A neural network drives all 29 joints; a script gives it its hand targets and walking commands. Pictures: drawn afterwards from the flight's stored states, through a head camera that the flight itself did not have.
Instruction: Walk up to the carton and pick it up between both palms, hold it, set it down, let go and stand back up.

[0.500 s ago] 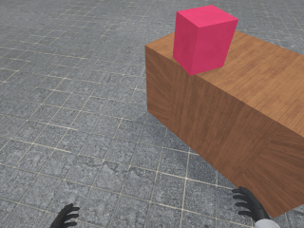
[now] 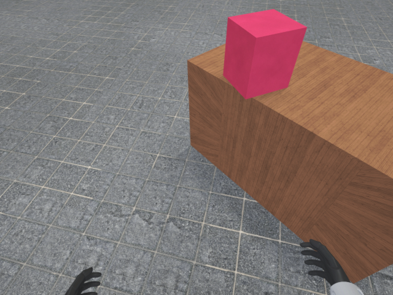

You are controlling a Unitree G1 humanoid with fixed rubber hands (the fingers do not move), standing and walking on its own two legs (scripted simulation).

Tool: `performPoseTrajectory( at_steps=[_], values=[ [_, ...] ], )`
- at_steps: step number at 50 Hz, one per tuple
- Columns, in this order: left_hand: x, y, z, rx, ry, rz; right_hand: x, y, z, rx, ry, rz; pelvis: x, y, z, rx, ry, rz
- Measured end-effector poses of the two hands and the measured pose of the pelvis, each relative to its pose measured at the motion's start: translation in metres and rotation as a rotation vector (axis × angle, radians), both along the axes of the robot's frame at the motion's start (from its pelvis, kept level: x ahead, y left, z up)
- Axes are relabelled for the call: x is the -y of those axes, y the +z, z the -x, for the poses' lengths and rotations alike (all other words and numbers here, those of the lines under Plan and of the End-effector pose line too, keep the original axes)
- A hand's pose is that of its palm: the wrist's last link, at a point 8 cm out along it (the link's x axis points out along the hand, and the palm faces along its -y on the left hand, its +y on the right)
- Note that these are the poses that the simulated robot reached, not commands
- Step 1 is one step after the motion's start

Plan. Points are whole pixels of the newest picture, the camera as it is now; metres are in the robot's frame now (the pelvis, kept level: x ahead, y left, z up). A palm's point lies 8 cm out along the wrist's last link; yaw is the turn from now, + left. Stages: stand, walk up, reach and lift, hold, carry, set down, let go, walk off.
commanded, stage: stand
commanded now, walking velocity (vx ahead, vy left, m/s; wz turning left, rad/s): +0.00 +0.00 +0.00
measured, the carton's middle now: (259, 54) +0.98 -0.24 +0.00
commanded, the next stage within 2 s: walk up in 0.34 s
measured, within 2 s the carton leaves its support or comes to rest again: neither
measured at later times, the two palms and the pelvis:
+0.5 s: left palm out of the picture +0.11 +0.27 -0.09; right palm (340, 289) +0.16 -0.26 -0.06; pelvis -0.01 +0.00 +0.00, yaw +0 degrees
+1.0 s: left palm (8, 285) +0.16 +0.37 -0.02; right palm (351, 267) +0.20 -0.31 -0.07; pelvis +0.07 +0.03 +0.01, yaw -16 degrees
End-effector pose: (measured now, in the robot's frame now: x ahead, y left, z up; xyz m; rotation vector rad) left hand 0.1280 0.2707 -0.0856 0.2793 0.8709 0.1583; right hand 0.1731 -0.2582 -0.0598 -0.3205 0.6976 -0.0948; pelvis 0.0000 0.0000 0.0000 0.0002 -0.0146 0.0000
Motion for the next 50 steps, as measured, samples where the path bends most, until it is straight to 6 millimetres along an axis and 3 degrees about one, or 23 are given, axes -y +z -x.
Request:
performPoseTrajectory(
  at_steps=[29, 37, 40, 44, 47, 50],
  values=[
    [-0.004, -0.001, 0.022, -0.044, 0.008, -0.005, 0.004, 0.000, 0.018, -0.019, -0.007, 0.004, 0.000, 0.003, 0.012, 0.003, -0.002, -0.001],
    [-0.038, 0.022, 0.018, -0.141, -0.038, -0.170, 0.054, -0.015, 0.040, -0.117, -0.117, 0.033, -0.001, 0.004, -0.004, -0.032, -0.090, -0.007],
    [-0.056, 0.024, 0.025, -0.189, -0.030, -0.248, 0.068, -0.025, 0.032, -0.122, -0.166, 0.025, 0.004, -0.005, -0.017, -0.013, -0.128, -0.010],
    [-0.070, 0.039, 0.027, -0.259, -0.031, -0.306, 0.064, -0.020, 0.008, -0.097, -0.197, -0.003, -0.004, 0.002, -0.039, 0.016, -0.170, -0.013],
    [-0.084, 0.052, 0.005, -0.279, -0.068, -0.352, 0.060, -0.013, -0.012, -0.052, -0.241, -0.019, -0.016, 0.007, -0.057, 0.025, -0.225, -0.029],
    [-0.099, 0.063, -0.033, -0.254, -0.119, -0.395, 0.050, -0.014, -0.026, -0.027, -0.287, -0.036, -0.034, 0.008, -0.074, 0.027, -0.277, -0.037]
  ],
)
